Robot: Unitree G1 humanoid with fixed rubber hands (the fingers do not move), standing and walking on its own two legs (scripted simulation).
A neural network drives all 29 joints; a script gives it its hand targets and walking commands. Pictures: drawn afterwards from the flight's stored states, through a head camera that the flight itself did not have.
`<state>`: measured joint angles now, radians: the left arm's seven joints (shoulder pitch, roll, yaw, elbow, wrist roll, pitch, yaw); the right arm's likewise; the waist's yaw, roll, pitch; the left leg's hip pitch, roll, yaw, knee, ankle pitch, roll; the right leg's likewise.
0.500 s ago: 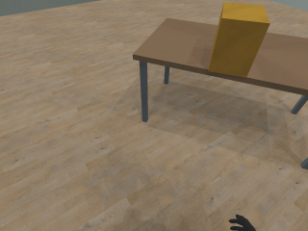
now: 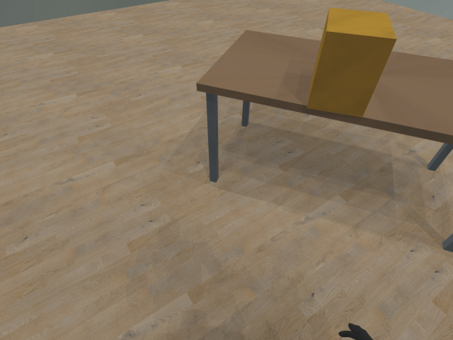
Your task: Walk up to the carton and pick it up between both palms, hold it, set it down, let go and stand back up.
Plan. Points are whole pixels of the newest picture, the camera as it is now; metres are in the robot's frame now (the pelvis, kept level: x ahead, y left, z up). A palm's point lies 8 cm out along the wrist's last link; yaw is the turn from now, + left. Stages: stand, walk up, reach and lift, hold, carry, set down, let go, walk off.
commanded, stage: stand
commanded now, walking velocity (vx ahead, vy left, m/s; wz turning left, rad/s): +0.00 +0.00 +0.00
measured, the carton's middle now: (345, 62) +1.04 -0.47 +0.03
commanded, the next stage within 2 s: walk up in 0.74 s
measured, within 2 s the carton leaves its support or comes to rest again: neither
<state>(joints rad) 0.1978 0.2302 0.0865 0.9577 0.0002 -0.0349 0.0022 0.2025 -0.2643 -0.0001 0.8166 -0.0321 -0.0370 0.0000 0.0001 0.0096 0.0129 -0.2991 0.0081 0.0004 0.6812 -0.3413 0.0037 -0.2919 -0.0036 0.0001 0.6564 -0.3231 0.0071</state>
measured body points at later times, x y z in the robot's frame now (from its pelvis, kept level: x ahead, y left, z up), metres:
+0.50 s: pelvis +0.00 +0.00 +0.01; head -0.01 +0.00 +0.46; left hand +0.08 +0.27 -0.12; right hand +0.11 -0.26 -0.11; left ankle +0.02 +0.11 -0.72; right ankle +0.02 -0.13 -0.72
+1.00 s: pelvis +0.01 +0.00 +0.01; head +0.00 +0.00 +0.46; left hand +0.09 +0.27 -0.12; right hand +0.11 -0.27 -0.11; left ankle +0.02 +0.11 -0.72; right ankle +0.01 -0.12 -0.71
